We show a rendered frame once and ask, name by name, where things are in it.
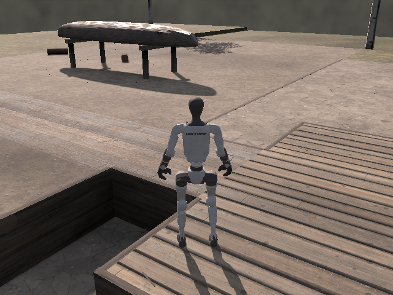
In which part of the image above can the left robot hand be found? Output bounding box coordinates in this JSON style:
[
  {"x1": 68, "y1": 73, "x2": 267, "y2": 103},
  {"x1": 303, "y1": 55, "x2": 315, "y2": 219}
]
[{"x1": 157, "y1": 166, "x2": 171, "y2": 180}]

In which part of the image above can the right robot forearm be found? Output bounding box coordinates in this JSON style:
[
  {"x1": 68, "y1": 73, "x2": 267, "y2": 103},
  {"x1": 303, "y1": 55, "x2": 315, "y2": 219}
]
[{"x1": 220, "y1": 148, "x2": 231, "y2": 168}]

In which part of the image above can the left robot upper arm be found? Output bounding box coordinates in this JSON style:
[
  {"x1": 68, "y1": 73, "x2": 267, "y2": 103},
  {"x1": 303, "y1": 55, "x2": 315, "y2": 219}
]
[{"x1": 165, "y1": 124, "x2": 184, "y2": 157}]

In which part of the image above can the right robot shin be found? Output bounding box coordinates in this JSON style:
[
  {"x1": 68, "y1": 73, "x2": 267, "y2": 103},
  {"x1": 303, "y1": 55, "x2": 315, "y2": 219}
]
[{"x1": 208, "y1": 196, "x2": 217, "y2": 239}]

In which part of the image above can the robot head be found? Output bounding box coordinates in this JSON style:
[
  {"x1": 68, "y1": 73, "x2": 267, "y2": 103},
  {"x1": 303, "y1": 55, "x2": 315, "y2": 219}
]
[{"x1": 186, "y1": 96, "x2": 207, "y2": 126}]

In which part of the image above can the right robot hand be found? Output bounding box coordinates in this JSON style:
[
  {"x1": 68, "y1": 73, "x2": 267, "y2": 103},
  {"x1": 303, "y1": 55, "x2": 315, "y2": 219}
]
[{"x1": 218, "y1": 165, "x2": 232, "y2": 176}]

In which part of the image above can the right robot upper arm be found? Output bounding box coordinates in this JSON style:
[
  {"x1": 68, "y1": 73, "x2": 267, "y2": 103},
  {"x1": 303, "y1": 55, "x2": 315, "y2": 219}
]
[{"x1": 209, "y1": 124, "x2": 226, "y2": 157}]

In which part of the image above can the left robot forearm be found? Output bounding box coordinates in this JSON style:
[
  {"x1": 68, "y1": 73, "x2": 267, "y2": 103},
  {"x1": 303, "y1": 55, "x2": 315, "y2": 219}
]
[{"x1": 160, "y1": 148, "x2": 171, "y2": 170}]

